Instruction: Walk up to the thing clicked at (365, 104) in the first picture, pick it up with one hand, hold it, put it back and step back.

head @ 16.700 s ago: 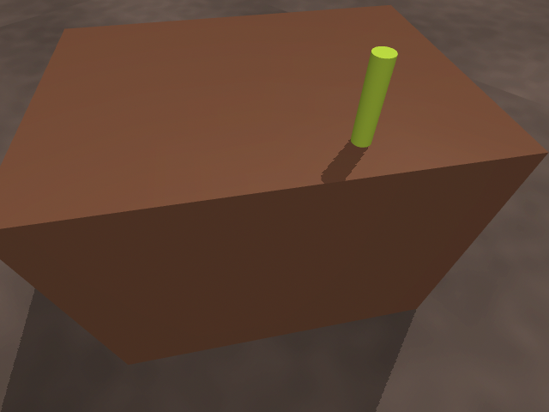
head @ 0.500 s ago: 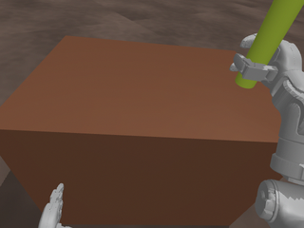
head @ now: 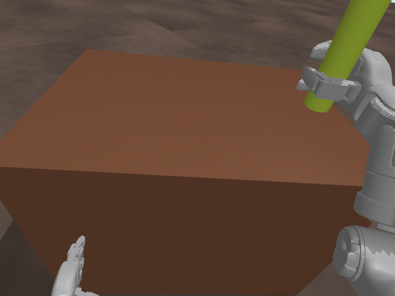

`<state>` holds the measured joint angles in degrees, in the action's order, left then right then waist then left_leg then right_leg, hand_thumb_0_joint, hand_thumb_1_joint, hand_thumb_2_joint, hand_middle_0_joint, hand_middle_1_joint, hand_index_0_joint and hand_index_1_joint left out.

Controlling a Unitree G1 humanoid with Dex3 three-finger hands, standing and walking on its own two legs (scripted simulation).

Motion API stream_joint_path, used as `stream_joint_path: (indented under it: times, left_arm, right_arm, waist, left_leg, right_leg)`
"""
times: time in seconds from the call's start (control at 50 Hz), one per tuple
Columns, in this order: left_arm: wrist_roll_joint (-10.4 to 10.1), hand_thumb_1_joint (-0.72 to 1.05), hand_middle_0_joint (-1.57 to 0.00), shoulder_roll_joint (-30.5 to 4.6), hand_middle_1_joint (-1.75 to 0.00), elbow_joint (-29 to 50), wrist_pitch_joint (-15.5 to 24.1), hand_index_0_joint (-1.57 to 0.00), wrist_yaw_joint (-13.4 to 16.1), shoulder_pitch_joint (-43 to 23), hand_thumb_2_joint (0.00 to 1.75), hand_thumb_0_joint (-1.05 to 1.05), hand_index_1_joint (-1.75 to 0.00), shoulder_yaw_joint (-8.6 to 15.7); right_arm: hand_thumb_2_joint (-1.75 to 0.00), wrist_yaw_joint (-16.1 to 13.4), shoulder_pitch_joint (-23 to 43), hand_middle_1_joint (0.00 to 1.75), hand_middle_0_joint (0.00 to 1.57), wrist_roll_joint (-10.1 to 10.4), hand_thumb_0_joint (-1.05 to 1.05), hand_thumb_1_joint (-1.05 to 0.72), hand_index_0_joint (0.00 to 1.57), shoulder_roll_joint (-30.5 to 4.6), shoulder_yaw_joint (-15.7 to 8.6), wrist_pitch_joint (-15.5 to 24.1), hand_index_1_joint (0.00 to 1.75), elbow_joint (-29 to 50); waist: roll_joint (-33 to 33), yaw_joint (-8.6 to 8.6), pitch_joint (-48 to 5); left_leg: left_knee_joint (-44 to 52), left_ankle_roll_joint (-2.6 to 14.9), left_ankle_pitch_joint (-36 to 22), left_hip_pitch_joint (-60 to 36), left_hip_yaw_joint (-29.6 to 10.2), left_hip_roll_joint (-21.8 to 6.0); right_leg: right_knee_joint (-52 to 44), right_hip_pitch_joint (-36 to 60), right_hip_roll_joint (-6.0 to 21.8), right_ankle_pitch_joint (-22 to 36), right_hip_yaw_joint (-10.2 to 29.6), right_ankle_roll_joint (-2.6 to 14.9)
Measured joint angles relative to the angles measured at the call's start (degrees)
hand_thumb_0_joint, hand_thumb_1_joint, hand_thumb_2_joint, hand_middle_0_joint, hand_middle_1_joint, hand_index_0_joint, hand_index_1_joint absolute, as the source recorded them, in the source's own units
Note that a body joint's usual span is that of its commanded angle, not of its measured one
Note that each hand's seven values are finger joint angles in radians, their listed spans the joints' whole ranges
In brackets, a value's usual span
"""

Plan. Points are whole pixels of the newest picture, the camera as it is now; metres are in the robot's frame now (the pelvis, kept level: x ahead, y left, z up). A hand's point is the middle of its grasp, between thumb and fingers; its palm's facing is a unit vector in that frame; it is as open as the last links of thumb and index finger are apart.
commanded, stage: hold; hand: right
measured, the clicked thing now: (343, 52) +0.34 -0.17 +0.38
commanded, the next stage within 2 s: crouch in 1.74 s
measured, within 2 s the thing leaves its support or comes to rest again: neither
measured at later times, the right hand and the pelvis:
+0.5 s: hand (322, 82) +0.33 -0.16 +0.33, palm faces +0.09 +1.00 -0.03, open 5.7 cm; pelvis -0.01 +0.00 +0.00, yaw +0 degrees
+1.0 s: hand (323, 79) +0.34 -0.17 +0.33, palm faces +0.11 +0.99 -0.01, open 5.6 cm; pelvis +0.00 +0.00 +0.00, yaw +0 degrees
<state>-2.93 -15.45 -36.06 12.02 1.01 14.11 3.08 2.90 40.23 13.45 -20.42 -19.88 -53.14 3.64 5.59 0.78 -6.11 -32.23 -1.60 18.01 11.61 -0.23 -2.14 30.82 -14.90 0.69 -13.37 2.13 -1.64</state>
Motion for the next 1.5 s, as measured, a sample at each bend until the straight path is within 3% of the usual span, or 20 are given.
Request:
stream_joint_path:
  times: [0.12,0.2,0.32,0.42,0.54,0.62,0.72,0.84,0.92,1.06,1.18,1.28,1.38,1.5]
  left_arm:
    - [0.2,-0.54,-0.06,0.2,-0.05,0.6,0.7,-0.06,-0.1,0.4,0.05,-0.01,-0.05,0.5]
    - [0.2,-0.54,-0.06,0.1,-0.05,0.6,0.7,-0.06,0.1,1.3,0.05,-0.01,-0.05,0.6]
    - [-0.1,-0.54,-0.06,-0.2,-0.05,-0.2,0.3,-0.05,0.6,1.4,0.05,-0.01,-0.05,-0.4]
    - [0.1,-0.54,-0.06,0.1,-0.05,-1.0,0.8,-0.06,0.5,-0.5,0.05,-0.01,-0.05,-0.2]
    - [0.2,-0.54,-0.06,0.0,-0.05,0.8,1.6,-0.06,0.5,-0.3,0.05,-0.01,-0.05,0.0]
    - [0.3,-0.54,-0.06,0.3,-0.05,0.5,2.0,-0.06,0.5,0.8,0.05,-0.01,-0.05,-0.4]
    - [0.1,-0.54,-0.06,0.2,-0.05,-0.5,1.7,-0.06,0.5,2.1,0.05,-0.01,-0.05,-0.2]
    - [0.1,-0.55,-0.06,-0.4,-0.05,-1.3,1.4,-0.06,1.2,0.1,0.05,-0.01,-0.06,-0.2]
    - [0.2,-0.55,-0.06,-0.2,-0.05,-0.2,1.8,-0.06,1.3,-0.8,0.05,-0.01,-0.06,0.1]
    - [0.1,-0.54,-0.06,0.2,-0.05,0.9,2.2,-0.06,0.8,0.8,0.05,-0.01,-0.06,0.2]
    - [0.0,-0.55,-0.06,0.1,-0.06,-0.3,1.5,-0.06,0.6,1.8,0.06,-0.01,-0.06,0.4]
    - [0.0,-0.55,-0.06,-0.7,-0.06,-1.2,1.3,-0.06,1.0,0.1,0.06,-0.01,-0.06,0.5]
    - [0.3,-0.55,-0.06,-0.5,-0.06,0.2,1.4,-0.06,0.9,-0.6,0.06,-0.01,-0.06,0.1]
    - [0.2,-0.55,-0.06,0.3,-0.05,1.1,1.3,-0.06,0.2,0.9,0.05,-0.01,-0.06,0.3]
  right_arm:
    - [-1.19,-0.7,-1.7,1.17,0.99,0.7,-0.01,-0.09,0.99,0.2,-1.6,0.3,1.19,0.5]
    - [-1.19,-1.5,-2.2,1.17,0.99,0.2,-0.01,-0.09,0.99,-0.1,-2.3,1.3,1.19,1.7]
    - [-1.19,-1.3,-1.4,1.16,0.99,-1.0,-0.01,-0.09,0.99,-0.4,-1.0,1.4,1.19,3.3]
    - [-1.19,0.3,-1.2,1.16,0.99,0.3,-0.01,-0.09,0.99,0.0,0.2,-0.2,1.19,2.7]
    - [-1.19,-0.4,-1.6,1.16,0.99,1.2,-0.01,-0.09,0.99,-0.2,-1.2,-0.9,1.19,-0.2]
    - [-1.19,-1.2,-1.8,1.16,0.99,0.5,-0.01,-0.09,0.99,-0.8,-2.4,0.7,1.18,0.3]
    - [-1.19,-1.4,-1.9,1.16,0.99,-0.7,-0.01,-0.09,0.99,-0.8,-1.9,1.7,1.18,3.1]
    - [-1.19,-0.1,-0.8,1.16,0.99,0.0,-0.01,-0.09,0.99,-0.5,-0.4,0.3,1.18,2.4]
    - [-1.19,0.3,-0.7,1.16,0.99,1.1,-0.01,-0.09,0.99,-0.3,-0.9,-0.2,1.18,0.2]
    - [-1.19,-1.2,-2.0,1.16,0.99,0.3,-0.01,-0.09,0.99,-0.5,-2.5,0.7,1.18,1.3]
    - [-1.19,-1.1,-0.6,1.16,0.99,-0.8,-0.01,-0.09,0.99,-0.7,-1.3,0.7,1.18,2.9]
    - [-1.19,0.0,1.5,1.16,0.99,0.0,-0.01,-0.09,0.99,-0.3,0.1,-0.3,1.18,0.3]
    - [-1.19,-0.1,1.0,1.16,0.99,0.9,-0.01,-0.09,0.99,-0.1,-1.2,-0.4,1.18,-3.6]
    - [-1.19,-1.5,-3.1,1.15,0.99,-0.2,-0.01,-0.09,1.0,0.2,-3.0,2.1,1.18,0.9]
  waist:
    - [0.5,-0.32,0.0]
    - [0.1,-0.08,0.2]
    - [-0.5,0.35,0.4]
    - [0.0,0.08,0.3]
    - [0.7,-0.39,-0.2]
    - [0.1,-0.37,0.0]
    - [-0.3,0.16,0.4]
    - [0.0,0.11,0.7]
    - [0.4,-0.28,0.1]
    - [0.1,-0.23,-0.4]
    - [-0.4,0.33,0.3]
    - [0.2,0.02,0.7]
    - [0.6,-0.65,-0.1]
    - [0.3,-0.31,-0.2]
  left_leg:
    - [-0.3,-0.03,-0.1,0.6,-0.3,0.0]
    - [-0.8,0.09,0.0,0.8,-0.4,0.2]
    - [-0.8,0.19,0.0,0.4,0.0,0.2]
    - [-0.3,0.12,-0.3,0.1,0.1,0.2]
    - [-0.5,0.02,-0.3,0.4,-0.1,0.1]
    - [-1.1,0.16,0.0,0.9,-0.3,0.2]
    - [-1.2,0.27,0.1,1.0,-0.2,0.4]
    - [-0.8,0.19,0.0,0.6,-0.1,0.3]
    - [-0.6,0.09,0.0,0.5,-0.1,0.2]
    - [-1.0,0.16,0.5,0.7,-0.2,0.2]
    - [-0.7,0.3,0.5,0.4,-0.1,0.3]
    - [-0.3,0.2,0.2,0.2,0.0,0.3]
    - [-0.3,0.17,0.1,0.6,-0.3,0.3]
    - [-1.0,0.33,0.5,1.1,-0.5,0.4]
  right_leg:
    - [0.0,-0.3,0.1,0.2,-0.3,0.04]
    - [0.4,-0.4,0.2,0.0,-0.3,-0.06]
    - [0.5,-0.3,0.2,0.1,0.0,-0.18]
    - [0.3,-0.1,0.2,0.4,0.2,-0.13]
    - [0.1,-0.2,0.1,0.5,-0.1,-0.02]
    - [0.5,-0.5,0.2,0.2,-0.2,-0.14]
    - [0.9,-0.7,0.4,0.0,-0.1,-0.25]
    - [0.7,-0.5,0.3,0.0,-0.1,-0.2]
    - [0.5,-0.4,0.2,0.0,-0.1,-0.12]
    - [0.7,-0.4,0.2,-0.5,-0.2,-0.15]
    - [0.7,-0.3,0.3,-0.6,-0.1,-0.29]
    - [0.3,-0.2,0.3,-0.3,0.0,-0.21]
    - [-0.2,-0.2,0.3,0.0,-0.3,-0.18]
    - [0.2,-0.5,0.4,-0.3,-0.6,-0.29]
